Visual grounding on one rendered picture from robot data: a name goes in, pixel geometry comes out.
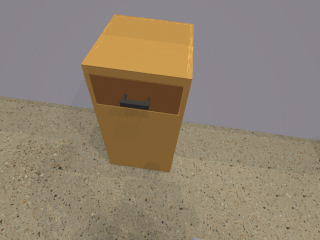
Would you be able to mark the drawer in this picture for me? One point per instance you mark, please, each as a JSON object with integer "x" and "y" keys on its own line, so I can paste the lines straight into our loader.
{"x": 164, "y": 98}

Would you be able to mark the cabinet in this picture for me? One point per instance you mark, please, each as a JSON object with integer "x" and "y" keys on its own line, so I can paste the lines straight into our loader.
{"x": 142, "y": 49}

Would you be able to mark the handle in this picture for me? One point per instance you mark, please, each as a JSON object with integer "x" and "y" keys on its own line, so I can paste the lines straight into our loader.
{"x": 134, "y": 104}

